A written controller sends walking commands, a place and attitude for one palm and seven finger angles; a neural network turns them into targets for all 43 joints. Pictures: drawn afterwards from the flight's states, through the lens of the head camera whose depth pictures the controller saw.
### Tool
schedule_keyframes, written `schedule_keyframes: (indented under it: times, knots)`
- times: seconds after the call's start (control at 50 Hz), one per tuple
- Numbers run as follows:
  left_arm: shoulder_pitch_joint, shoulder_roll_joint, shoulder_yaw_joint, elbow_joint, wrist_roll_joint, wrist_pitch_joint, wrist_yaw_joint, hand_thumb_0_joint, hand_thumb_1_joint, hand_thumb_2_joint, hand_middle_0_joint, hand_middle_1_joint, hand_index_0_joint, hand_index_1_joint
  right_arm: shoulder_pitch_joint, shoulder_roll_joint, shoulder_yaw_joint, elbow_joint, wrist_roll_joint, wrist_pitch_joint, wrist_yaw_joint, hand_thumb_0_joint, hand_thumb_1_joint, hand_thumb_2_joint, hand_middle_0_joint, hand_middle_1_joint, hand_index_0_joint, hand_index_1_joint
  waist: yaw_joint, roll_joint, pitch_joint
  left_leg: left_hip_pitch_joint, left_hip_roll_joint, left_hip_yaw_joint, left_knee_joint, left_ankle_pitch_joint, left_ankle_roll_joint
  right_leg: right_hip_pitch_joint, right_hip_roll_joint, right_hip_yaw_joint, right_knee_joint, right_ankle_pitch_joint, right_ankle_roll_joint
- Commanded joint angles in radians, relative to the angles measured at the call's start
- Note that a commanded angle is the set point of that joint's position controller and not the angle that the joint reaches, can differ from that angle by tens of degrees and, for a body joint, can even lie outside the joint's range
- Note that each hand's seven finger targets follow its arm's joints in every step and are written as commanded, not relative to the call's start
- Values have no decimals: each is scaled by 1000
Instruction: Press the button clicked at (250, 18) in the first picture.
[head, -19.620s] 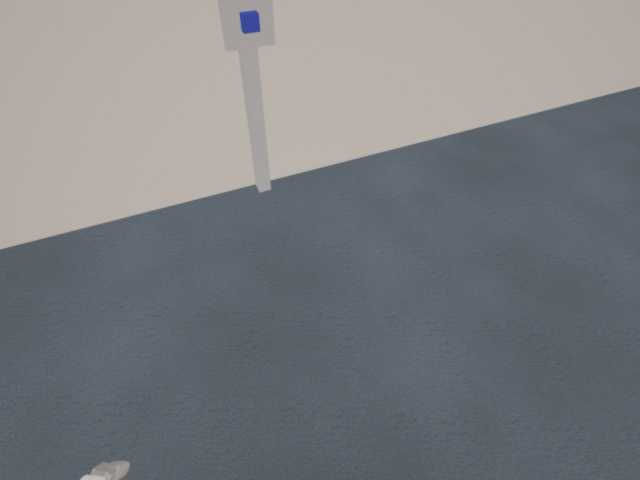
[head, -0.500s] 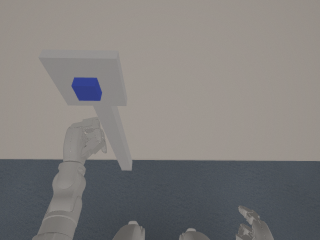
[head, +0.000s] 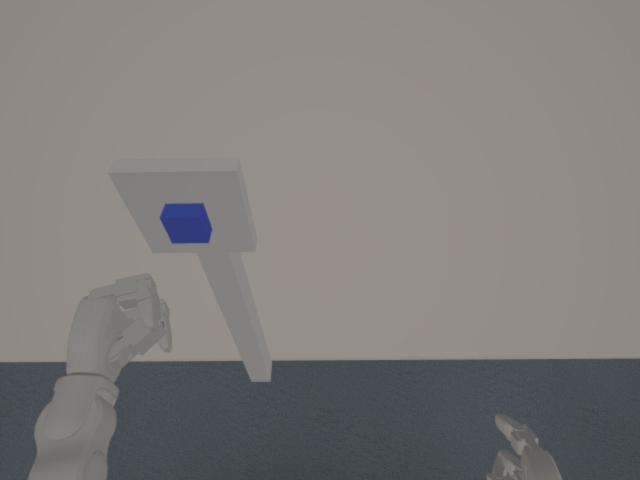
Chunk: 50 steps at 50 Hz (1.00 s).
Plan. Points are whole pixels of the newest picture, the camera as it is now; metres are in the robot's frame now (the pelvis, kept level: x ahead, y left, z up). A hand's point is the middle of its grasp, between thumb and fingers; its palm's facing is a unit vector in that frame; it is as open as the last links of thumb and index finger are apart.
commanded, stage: draw the hand back to the body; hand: left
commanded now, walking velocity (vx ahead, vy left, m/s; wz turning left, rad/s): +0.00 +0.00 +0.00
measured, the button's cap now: (187, 222) +0.47 +0.22 +0.04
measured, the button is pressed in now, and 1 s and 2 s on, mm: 0 0 0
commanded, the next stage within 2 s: step back with the hand held close in 1.02 s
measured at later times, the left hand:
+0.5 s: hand (63, 336) +0.23 +0.24 +0.16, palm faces +0.32 -0.88 -0.36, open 3.1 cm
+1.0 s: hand out of the picture +0.18 +0.26 +0.19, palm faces +0.40 -0.83 -0.38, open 3.1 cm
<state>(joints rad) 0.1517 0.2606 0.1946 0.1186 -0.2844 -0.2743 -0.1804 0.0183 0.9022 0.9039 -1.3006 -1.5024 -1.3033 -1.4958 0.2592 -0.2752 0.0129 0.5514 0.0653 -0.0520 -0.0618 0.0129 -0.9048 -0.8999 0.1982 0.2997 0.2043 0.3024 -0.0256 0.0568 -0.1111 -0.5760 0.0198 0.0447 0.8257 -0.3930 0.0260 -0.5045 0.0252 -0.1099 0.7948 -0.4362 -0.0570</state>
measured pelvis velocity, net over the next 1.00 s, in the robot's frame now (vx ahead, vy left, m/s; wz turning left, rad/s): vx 0.01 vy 0.02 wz -0.01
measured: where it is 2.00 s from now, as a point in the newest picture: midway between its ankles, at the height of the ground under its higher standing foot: outside the picture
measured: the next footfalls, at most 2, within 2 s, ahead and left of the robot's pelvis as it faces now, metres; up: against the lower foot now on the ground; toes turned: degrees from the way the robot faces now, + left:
none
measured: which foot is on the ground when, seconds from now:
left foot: down 0.00-1.00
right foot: down 0.00-1.00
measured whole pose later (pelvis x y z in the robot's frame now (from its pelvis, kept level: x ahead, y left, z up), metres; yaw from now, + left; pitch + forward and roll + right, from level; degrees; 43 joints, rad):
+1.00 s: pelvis +0.01 +0.02 +0.04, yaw -1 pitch -5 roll -1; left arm 0.56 0.32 0.28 -0.46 -0.07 -0.07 0.11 0.01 0.89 0.90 -1.31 -1.50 -1.31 -1.49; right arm 0.20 -0.23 0.02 0.61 0.01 -0.08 -0.07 0.01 -0.90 -0.90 0.20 0.30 0.21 0.30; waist 0.06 0.07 0.01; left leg -0.11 -0.02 0.07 0.43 -0.24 0.05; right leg -0.04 0.02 -0.08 0.38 -0.26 -0.03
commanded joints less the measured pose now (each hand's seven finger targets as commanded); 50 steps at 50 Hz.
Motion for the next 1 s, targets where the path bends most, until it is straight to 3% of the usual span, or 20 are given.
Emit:
schedule_keyframes:
  times: [0.0, 0.02, 0.04, 0.06, 0.08, 0.1, 0.14, 0.16, 0.22, 0.3, 0.34, 0.36, 0.42, 0.46, 0.54, 0.72, 0.8, 0.86, 0.92, 0.98]
  knots:
    - [-115, 181, 93, -270, -30, -35, -9, 0, 900, 900, -1300, -1500, -1300, -1500, -105, -97, -25, -165, 6, -84, -12, 0, -900, -900, 200, 300, 200, 300, 10, -47, -139, 137, -20, -61, -125, 186, 17, 109, -30, 122, -179, 294, 71]
    - [-103, 182, 101, -287, -32, -20, -11, 0, 900, 900, -1300, -1500, -1300, -1500, -104, -96, -27, -167, 7, -89, -14, 0, -900, -900, 200, 300, 200, 300, 16, -41, -144, 154, -20, -60, -135, 192, 16, 117, -28, 112, -182, 295, 68]
    - [-108, 308, 107, -332, 117, 14, 117, 0, 900, 900, -1300, -1500, -1300, -1500, -134, -87, -36, -156, -6, -69, -30, 0, -900, -900, 200, 300, 200, 300, 56, -44, -127, 201, -7, -57, -183, 197, 20, 142, -65, 155, -255, 283, 45]
    - [-58, 241, 74, -342, 127, 46, 173, 0, 900, 900, -1300, -1500, -1300, -1500, -135, -77, -29, -160, -13, -64, -37, 0, -900, -900, 200, 300, 200, 300, 37, -52, -74, 221, -5, -49, -198, 196, 23, 141, -72, 161, -292, 283, 55]
    - [-41, 206, 47, -364, 137, 66, 199, 0, 900, 900, -1300, -1500, -1300, -1500, -134, -74, -24, -169, -11, -61, -39, 0, -900, -900, 200, 300, 200, 300, 32, -75, -78, 245, -7, -52, -215, 197, 22, 153, -72, 147, -294, 283, 58]
    - [-1, 180, 19, -386, 153, 85, 220, 0, 900, 900, -1300, -1500, -1300, -1500, -138, -71, -23, -164, -11, -59, -39, 0, -900, -900, 200, 300, 200, 300, 32, -17, -62, 281, -2, -49, -230, 214, 23, 166, -68, 132, -292, 302, 49]
    - [42, 181, 13, -452, 171, 109, 255, 0, 900, 900, -1300, -1500, -1300, -1500, -144, -67, -15, -160, -16, -59, -38, 0, -900, -900, 200, 300, 200, 300, 37, 11, -67, 340, 2, -56, -262, 259, 23, 204, -63, 111, -301, 340, 41]
    - [69, 196, 21, -472, 176, 123, 265, 0, 900, 900, -1300, -1500, -1300, -1500, -151, -73, -14, -159, -20, -58, -39, 0, -900, -900, 200, 300, 200, 300, 43, -43, -64, 349, 5, -57, -271, 283, 27, 227, -58, 109, -316, 364, 44]
    - [76, 211, 39, -549, 196, 141, 293, 0, 900, 900, -1300, -1500, -1300, -1500, -160, -72, -8, -154, -26, -60, -39, 0, -900, -900, 200, 300, 200, 300, 45, -9, -58, 423, 7, -62, -318, 327, 23, 256, -53, 94, -342, 384, 36]
    - [124, 209, 58, -573, 203, 166, 307, 0, 900, 900, -1300, -1500, -1300, -1500, -172, -65, -5, -140, -34, -60, -39, 0, -900, -900, 200, 300, 200, 300, 48, -41, 6, 452, 9, -59, -362, 348, 23, 292, -47, 87, -384, 392, 35]
    - [145, 206, 69, -606, 209, 166, 311, 0, 900, 900, -1300, -1500, -1300, -1500, -175, -62, -5, -136, -36, -63, -35, 0, -900, -900, 200, 300, 200, 300, 52, -9, 3, 483, 11, -61, -377, 385, 20, 313, -47, 84, -392, 411, 32]
    - [167, 217, 78, -629, 210, 170, 310, 0, 900, 900, -1300, -1500, -1300, -1500, -178, -67, -6, -134, -39, -66, -32, 0, -900, -900, 200, 300, 200, 300, 59, -32, -7, 488, 13, -64, -382, 412, 20, 334, -43, 84, -399, 425, 31]
    - [205, 207, 87, -684, 213, 171, 310, 0, 900, 900, -1300, -1500, -1300, -1500, -178, -61, -2, -133, -43, -69, -22, 0, -900, -900, 200, 300, 200, 300, 66, 17, -8, 526, 15, -66, -402, 483, 13, 357, -44, 79, -407, 454, 31]
    - [256, 212, 101, -702, 213, 176, 310, 0, 900, 900, -1300, -1500, -1300, -1500, -183, -64, -9, -128, -48, -74, -16, 0, -900, -900, 200, 300, 200, 300, 72, -25, -3, 525, 20, -66, -403, 515, 14, 377, -40, 81, -418, 475, 32]
    - [301, 217, 138, -745, 211, 173, 306, 0, 900, 900, -1300, -1500, -1300, -1500, -186, -60, -14, -130, -50, -69, -9, 0, -900, -900, 200, 300, 200, 300, 77, -15, 15, 537, 20, -61, -414, 536, 13, 388, -42, 81, -429, 493, 34]
    - [348, 266, 233, -842, 206, 144, 307, 0, 900, 900, -1300, -1500, -1300, -1500, -202, -53, -17, -126, -52, -84, -8, 0, -900, -900, 200, 300, 200, 300, 95, 7, 45, 522, 13, -66, -440, 443, 6, 396, -32, 82, -458, 432, 28]
    - [357, 199, 176, -763, 205, 153, 298, 0, 900, 900, -1300, -1500, -1300, -1500, -194, -61, -25, -117, -50, -78, -10, 0, -900, -900, 200, 300, 200, 300, 77, -40, 116, 504, 16, -61, -459, 355, 11, 362, -30, 84, -482, 362, 33]
    - [329, 212, 181, -766, 210, 148, 301, 0, 900, 900, -1300, -1500, -1300, -1500, -199, -66, -28, -113, -52, -80, -15, 0, -900, -900, 200, 300, 200, 300, 79, -37, 126, 499, 13, -64, -467, 300, 14, 352, -27, 90, -500, 309, 31]
    - [312, 239, 205, -805, 212, 134, 306, 0, 900, 900, -1300, -1500, -1300, -1500, -201, -61, -27, -114, -56, -88, -20, 0, -900, -900, 200, 300, 200, 300, 89, -11, 71, 518, 6, -61, -464, 313, 17, 381, -34, 97, -494, 328, 29]
    - [299, 244, 200, -822, 213, 133, 307, 0, 900, 900, -1300, -1500, -1300, -1500, -214, -58, -22, -113, -56, -96, -23, 0, -900, -900, 200, 300, 200, 300, 88, 9, 92, 512, 5, -64, -469, 282, 14, 371, -34, 107, -511, 296, 28]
